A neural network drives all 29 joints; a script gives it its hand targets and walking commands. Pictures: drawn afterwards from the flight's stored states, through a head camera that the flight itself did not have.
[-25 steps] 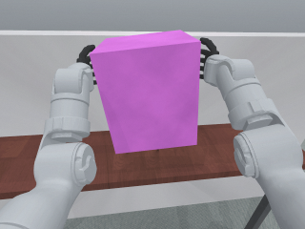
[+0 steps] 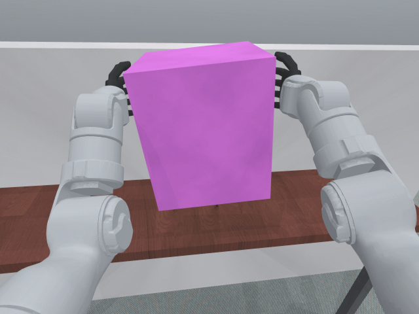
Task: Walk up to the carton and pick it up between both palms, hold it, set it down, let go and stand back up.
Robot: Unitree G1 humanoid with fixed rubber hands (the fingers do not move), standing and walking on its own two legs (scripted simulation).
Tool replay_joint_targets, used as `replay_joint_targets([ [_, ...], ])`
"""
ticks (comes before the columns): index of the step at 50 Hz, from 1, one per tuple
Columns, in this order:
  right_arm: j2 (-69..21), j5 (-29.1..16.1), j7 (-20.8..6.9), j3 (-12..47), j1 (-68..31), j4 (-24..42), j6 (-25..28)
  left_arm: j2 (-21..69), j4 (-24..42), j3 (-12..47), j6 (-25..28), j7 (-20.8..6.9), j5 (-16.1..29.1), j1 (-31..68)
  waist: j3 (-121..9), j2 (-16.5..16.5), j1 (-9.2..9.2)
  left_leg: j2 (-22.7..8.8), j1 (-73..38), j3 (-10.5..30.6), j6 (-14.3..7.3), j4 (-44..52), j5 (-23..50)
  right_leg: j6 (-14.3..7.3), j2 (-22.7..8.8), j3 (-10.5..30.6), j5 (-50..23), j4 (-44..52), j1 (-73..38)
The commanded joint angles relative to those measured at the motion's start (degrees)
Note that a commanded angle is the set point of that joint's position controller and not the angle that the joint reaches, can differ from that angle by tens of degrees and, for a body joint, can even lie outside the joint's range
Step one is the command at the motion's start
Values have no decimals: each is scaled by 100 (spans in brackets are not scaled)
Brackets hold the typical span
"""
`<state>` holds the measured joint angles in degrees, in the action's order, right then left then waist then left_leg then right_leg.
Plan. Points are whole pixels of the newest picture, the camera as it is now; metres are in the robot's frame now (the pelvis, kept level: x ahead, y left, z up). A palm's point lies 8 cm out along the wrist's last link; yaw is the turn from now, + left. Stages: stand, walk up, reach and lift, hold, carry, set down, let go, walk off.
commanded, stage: set down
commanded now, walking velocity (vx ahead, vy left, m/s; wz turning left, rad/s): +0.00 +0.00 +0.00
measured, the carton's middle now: (205, 122) +0.39 +0.00 +0.27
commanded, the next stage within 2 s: none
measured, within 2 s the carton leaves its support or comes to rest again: neither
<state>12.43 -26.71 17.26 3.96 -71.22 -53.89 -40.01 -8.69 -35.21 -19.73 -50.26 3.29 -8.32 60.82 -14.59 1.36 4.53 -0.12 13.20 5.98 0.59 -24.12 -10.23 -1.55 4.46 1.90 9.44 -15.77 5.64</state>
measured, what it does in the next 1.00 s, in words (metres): stands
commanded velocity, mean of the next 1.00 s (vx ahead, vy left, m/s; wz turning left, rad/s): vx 0.00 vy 0.00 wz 0.00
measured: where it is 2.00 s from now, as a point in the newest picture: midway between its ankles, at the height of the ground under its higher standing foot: outside the picture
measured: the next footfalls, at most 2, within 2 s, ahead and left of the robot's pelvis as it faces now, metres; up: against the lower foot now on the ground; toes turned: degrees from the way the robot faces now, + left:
none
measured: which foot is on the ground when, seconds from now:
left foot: down 0.00-1.00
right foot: down 0.00-1.00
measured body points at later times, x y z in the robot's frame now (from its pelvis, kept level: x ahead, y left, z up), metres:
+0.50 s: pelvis +0.01 +0.00 +0.00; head -0.07 +0.03 +0.44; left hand +0.43 +0.18 +0.30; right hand +0.41 -0.12 +0.32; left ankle +0.03 +0.12 -0.75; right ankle -0.01 -0.11 -0.75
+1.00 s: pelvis +0.02 +0.00 +0.00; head -0.05 +0.03 +0.45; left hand +0.44 +0.18 +0.27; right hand +0.43 -0.13 +0.28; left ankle +0.03 +0.12 -0.75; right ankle -0.01 -0.11 -0.75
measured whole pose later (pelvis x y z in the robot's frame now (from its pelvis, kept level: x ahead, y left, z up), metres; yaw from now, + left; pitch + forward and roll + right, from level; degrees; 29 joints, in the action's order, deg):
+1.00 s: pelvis +0.02 +0.00 +0.00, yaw +1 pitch -4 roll -1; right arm 6.2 -14.9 13.4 -3.4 -67.2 -61.2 -18.4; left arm -10.3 -47.1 -20.5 -28.8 3.0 -9.0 61.0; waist -5.9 -1.5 4.5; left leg 0.8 7.4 5.6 0.0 -21.9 -10.8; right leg -1.2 3.1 1.1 10.5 -14.1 0.0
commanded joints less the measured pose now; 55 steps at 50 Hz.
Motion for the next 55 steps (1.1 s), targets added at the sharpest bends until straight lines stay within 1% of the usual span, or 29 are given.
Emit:
replay_joint_targets([
  [1,-3828,-1087,-858,472,-4650,1857,128,3638,1258,1716,551,-772,1112,5427,-1738,240,42,102,-1073,-84,258,156,1283,388,-52,62,-1079,203,-52],
  [4,-3957,-1033,-864,417,-4965,1951,263,3595,1241,1719,687,-776,1202,5763,-1827,181,33,146,-1139,-87,212,115,1252,436,-60,20,-1027,231,90],
  [7,-4071,-736,-888,203,-5325,1763,574,3445,837,1494,994,-808,1194,6133,-1759,67,-19,184,-1221,-96,112,153,988,472,-97,-45,-718,327,317],
  [10,-3896,-96,-920,-253,-5248,1031,985,3167,-53,966,1371,-895,900,5998,-1423,-14,-64,153,-1227,-140,40,350,585,404,-170,-81,-257,428,338],
  [13,-3544,464,-915,-666,-4783,238,1343,2905,-748,584,1640,-1031,481,5451,-1020,-16,-9,110,-1249,-226,74,534,607,310,-228,-108,-237,445,26],
  [15,-3361,675,-903,-805,-4523,-108,1545,2862,-961,531,1764,-1103,281,5121,-810,34,53,87,-1336,-286,124,609,794,253,-232,-133,-401,434,-181],
  [17,-3273,806,-899,-864,-4396,-198,1759,2915,-970,617,1889,-1141,233,4967,-736,77,154,82,-1517,-347,159,619,1075,227,-225,-177,-611,444,-302],
  [20,-3260,845,-904,-791,-4443,44,2089,3122,-686,878,2039,-1132,283,4959,-927,243,240,78,-1933,-400,254,469,1775,205,-172,-275,-945,435,-424],
  [23,-3378,732,-899,-501,-4660,568,2356,3411,-198,1332,2161,-1038,494,5142,-1328,474,294,100,-2280,-400,354,241,2399,224,-142,-348,-1261,399,-461],
  [25,-3509,628,-898,-260,-4765,917,2477,3607,144,1635,2239,-947,654,5289,-1598,622,306,116,-2418,-376,409,111,2663,255,-130,-385,-1422,358,-455],
  [27,-3627,534,-897,-42,-4803,1196,2544,3758,410,1881,2295,-849,781,5362,-1795,729,300,129,-2481,-343,443,13,2776,291,-123,-407,-1525,319,-431],
  [29,-3725,463,-893,131,-4803,1415,2564,3847,596,2042,2320,-770,857,5370,-1942,765,283,145,-2484,-315,448,-51,2771,335,-123,-415,-1610,280,-421],
  [33,-3899,373,-893,373,-4776,1704,2526,3902,771,2180,2320,-674,932,5293,-2121,670,205,166,-2402,-279,401,-95,2608,418,-117,-413,-1706,214,-397],
  [38,-3983,419,-903,423,-4666,1649,2439,3824,528,2022,2305,-681,850,5053,-2003,422,96,172,-2257,-272,306,-22,2300,461,-115,-387,-1672,201,-384],
  [45,-3929,691,-937,153,-4447,1137,2439,3640,-104,1610,2401,-780,627,4771,-1580,167,34,155,-2154,-316,242,121,2121,410,-117,-355,-1635,244,-434],
  [49,-3920,859,-974,-24,-4373,899,2540,3600,-301,1497,2527,-819,553,4761,-1477,167,29,151,-2179,-354,257,149,2210,376,-120,-364,-1682,246,-477],
  [55,-3976,1040,-1037,-184,-4374,738,2730,3668,-366,1544,2738,-808,574,4921,-1560,298,25,150,-2257,-397,319,127,2387,350,-127,-396,-1741,228,-476],
])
